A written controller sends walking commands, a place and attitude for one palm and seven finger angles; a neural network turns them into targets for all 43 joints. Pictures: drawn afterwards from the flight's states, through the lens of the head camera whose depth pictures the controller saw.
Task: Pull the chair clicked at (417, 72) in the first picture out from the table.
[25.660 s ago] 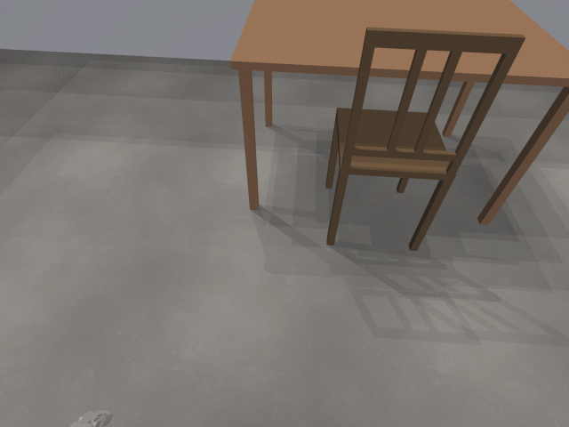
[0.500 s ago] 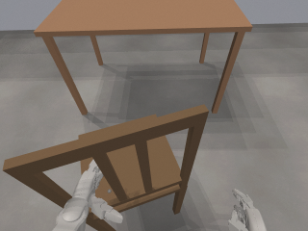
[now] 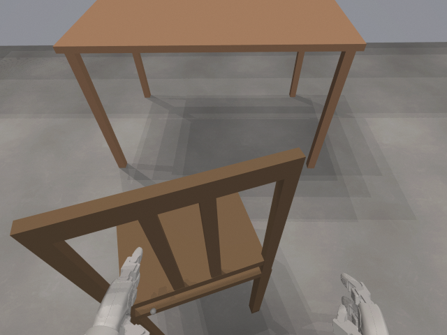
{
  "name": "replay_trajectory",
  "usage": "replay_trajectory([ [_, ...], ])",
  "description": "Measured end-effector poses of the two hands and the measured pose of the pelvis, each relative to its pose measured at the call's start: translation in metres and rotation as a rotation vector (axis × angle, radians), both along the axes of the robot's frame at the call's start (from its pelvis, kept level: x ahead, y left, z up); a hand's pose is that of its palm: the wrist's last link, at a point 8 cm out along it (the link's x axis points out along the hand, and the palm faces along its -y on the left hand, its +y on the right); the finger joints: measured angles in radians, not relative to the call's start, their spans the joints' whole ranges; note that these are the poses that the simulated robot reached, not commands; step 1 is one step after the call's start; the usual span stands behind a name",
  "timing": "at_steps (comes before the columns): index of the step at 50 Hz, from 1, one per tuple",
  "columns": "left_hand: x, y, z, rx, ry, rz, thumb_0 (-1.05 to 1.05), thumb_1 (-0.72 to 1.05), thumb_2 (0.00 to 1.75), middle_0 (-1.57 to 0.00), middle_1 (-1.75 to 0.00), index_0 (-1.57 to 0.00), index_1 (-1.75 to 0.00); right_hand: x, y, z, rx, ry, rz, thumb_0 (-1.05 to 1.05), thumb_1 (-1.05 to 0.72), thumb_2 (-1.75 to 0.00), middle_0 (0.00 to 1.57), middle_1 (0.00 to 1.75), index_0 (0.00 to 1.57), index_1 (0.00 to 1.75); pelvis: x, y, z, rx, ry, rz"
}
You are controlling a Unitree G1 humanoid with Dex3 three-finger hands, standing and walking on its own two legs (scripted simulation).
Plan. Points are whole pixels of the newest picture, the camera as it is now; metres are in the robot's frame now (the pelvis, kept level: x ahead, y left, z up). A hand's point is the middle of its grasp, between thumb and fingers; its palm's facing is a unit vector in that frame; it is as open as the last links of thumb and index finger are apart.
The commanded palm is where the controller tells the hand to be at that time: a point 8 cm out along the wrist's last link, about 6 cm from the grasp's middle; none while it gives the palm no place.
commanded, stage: draw the fingers out of the gap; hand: left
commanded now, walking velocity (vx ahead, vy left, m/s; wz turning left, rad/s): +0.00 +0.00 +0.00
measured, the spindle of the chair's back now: (166, 257) +0.27 +0.12 -0.03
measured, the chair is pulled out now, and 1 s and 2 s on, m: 0.65 0.65 0.65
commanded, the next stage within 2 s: draw the hand back to the body in 0.36 s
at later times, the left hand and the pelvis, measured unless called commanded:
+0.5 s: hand out of the picture +0.12 +0.13 -0.02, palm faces -0.06 -0.99 -0.15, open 17.5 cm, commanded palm +0.09 +0.18 +0.01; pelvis +0.00 +0.00 -0.01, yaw +0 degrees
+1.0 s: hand (105, 316) +0.15 +0.17 +0.07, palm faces +0.01 -1.00 -0.08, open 17.4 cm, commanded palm +0.11 +0.24 +0.10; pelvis -0.01 +0.00 -0.01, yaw +0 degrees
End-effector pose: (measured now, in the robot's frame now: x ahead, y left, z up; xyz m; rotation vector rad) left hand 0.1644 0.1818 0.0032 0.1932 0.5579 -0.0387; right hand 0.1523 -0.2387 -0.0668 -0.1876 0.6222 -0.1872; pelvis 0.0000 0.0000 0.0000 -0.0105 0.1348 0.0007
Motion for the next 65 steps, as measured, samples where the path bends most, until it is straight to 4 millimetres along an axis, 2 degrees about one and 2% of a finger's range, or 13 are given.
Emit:
replay_trajectory([
  [9, -0.016, -0.003, 0.0, -0.007, 0.011, 0.006, -0.01, -0.54, 0.2, -0.01, 0.0, 0.0, 0.0, 0.007, 0.007, 0.0, 0.014, -0.037, 0.007, 0.01, -0.9, -0.9, 0.2, 0.3, 0.2, 0.3, -0.003, 0.0, -0.004, -0.001, 0.004, 0.003],
  [25, -0.058, 0.0, 0.0, -0.013, 0.051, 0.035, -0.01, -0.54, 0.2, -0.01, 0.0, 0.0, 0.0, 0.018, 0.004, 0.0, 0.01, -0.065, -0.031, 0.01, -0.9, -0.9, 0.2, 0.3, 0.2, 0.3, 0.0, -0.001, -0.012, -0.007, 0.024, 0.004],
  [27, -0.06, 0.001, 0.004, -0.08, 0.006, 0.075, -0.01, -0.54, 0.2, -0.01, 0.0, 0.0, 0.0, 0.019, 0.004, -0.001, 0.008, -0.076, -0.031, 0.01, -0.9, -0.9, 0.2, 0.3, 0.2, 0.3, 0.0, 0.0, -0.014, -0.01, 0.03, 0.006],
  [33, -0.049, 0.013, 0.032, -0.15, -0.297, 0.13, -0.01, -0.54, 0.2, -0.01, 0.0, 0.0, 0.0, 0.019, 0.009, -0.012, 0.009, -0.076, -0.002, 0.01, -0.9, -0.9, 0.2, 0.3, 0.2, 0.3, -0.005, -0.001, -0.023, -0.019, 0.046, 0.01],
  [38, -0.038, 0.02, 0.051, -0.135, -0.497, 0.055, -0.01, -0.54, 0.2, 0.0, 0.0, 0.0, 0.0, 0.017, 0.014, -0.025, 0.045, -0.058, 0.014, 0.01, -0.9, -0.9, 0.2, 0.3, 0.2, 0.3, -0.011, 0.0, -0.031, -0.021, 0.055, 0.004],
  [43, -0.037, 0.029, 0.057, -0.121, -0.456, 0.021, -0.01, -0.55, 0.2, -0.01, 0.0, 0.0, 0.0, 0.016, 0.02, -0.025, 0.081, -0.058, -0.015, 0.01, -0.9, -0.9, 0.2, 0.3, 0.2, 0.3, -0.011, 0.001, -0.028, -0.02, 0.032, -0.003],
  [46, -0.037, 0.038, 0.067, -0.108, -0.446, 0.045, -0.01, -0.55, 0.2, -0.01, 0.0, 0.0, 0.0, 0.016, 0.022, -0.018, 0.083, -0.074, -0.022, 0.01, -0.9, -0.9, 0.2, 0.3, 0.2, 0.3, -0.008, 0.002, -0.023, -0.021, 0.015, -0.003],
  [51, -0.034, 0.04, 0.08, -0.069, -0.436, 0.03, -0.01, -0.5, 0.22, -0.05, -0.02, -0.01, -0.01, 0.018, 0.021, -0.004, 0.063, -0.099, -0.013, 0.01, -0.9, -0.9, 0.2, 0.3, 0.2, 0.3, -0.005, 0.002, -0.013, -0.022, -0.013, -0.003],
  [56, -0.03, 0.04, 0.09, 0.093, -0.329, 0.043, -0.01, -0.38, 0.28, -0.16, -0.07, -0.02, -0.04, 0.021, 0.021, 0.011, 0.04, -0.073, -0.018, 0.01, -0.9, -0.9, 0.2, 0.3, 0.2, 0.3, 0.002, 0.001, 0.004, -0.019, -0.078, -0.009],
  [65, -0.022, 0.054, 0.106, 0.189, -0.265, 0.123, -0.01, -0.09, 0.42, -0.33, -0.16, -0.07, -0.1, 0.03, 0.021, 0.024, 0.032, -0.026, 0.004, 0.01, -0.9, -0.9, 0.2, 0.3, 0.2, 0.3, 0.014, -0.004, 0.025, -0.012, -0.149, -0.015],
])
